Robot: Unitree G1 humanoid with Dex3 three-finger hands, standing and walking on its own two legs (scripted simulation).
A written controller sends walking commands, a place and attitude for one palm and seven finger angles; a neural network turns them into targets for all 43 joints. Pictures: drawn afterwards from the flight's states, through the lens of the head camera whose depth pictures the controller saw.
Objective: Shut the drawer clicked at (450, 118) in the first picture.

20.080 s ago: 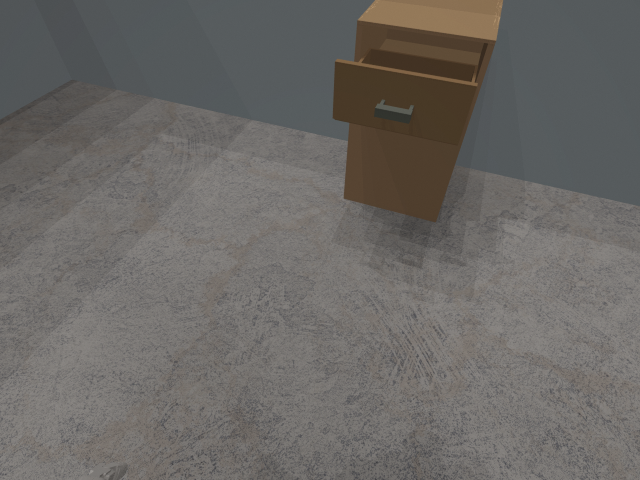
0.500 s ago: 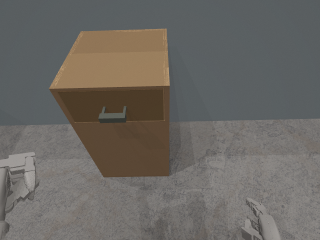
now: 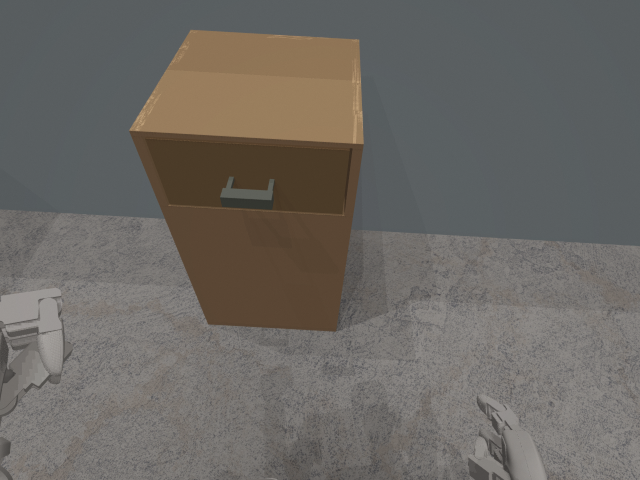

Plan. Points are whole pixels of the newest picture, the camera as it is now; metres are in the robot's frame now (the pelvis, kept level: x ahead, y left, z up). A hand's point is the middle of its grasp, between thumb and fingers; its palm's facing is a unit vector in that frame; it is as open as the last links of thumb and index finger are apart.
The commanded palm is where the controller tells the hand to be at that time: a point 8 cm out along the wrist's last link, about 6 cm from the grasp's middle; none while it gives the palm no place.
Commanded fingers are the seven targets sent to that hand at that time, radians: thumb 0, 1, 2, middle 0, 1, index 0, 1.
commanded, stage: step back with the hand held close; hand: left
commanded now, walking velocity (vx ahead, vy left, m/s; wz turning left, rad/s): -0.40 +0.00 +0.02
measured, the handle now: (249, 190) +0.64 +0.19 -0.08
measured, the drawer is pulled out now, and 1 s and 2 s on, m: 0.00 0.00 0.00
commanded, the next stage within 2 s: stop stepping back and stand still in 0.68 s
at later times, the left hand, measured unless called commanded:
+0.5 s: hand (23, 433) +0.13 +0.22 +0.18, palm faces +0.34 -0.78 -0.52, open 3.3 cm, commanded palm +0.06 +0.27 +0.19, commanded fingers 0.00 0.90 0.90 -1.40 -1.60 -1.40 -1.60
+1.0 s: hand out of the picture +0.04 +0.19 +0.18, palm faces +0.23 -0.84 -0.49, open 3.3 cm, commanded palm -0.02 +0.25 +0.19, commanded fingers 0.00 0.90 0.90 -1.40 -1.60 -1.40 -1.60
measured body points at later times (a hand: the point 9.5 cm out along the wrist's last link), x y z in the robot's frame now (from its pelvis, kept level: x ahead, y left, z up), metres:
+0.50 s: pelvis -0.07 -0.01 -0.01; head -0.03 +0.01 +0.44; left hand +0.10 +0.26 +0.21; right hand +0.13 -0.25 -0.07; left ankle +0.04 +0.08 -0.72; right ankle +0.01 -0.13 -0.73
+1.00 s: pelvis -0.16 -0.02 +0.00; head -0.13 +0.00 +0.45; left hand +0.02 +0.24 +0.21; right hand -0.02 -0.25 -0.09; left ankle -0.08 +0.09 -0.72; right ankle -0.24 -0.15 -0.73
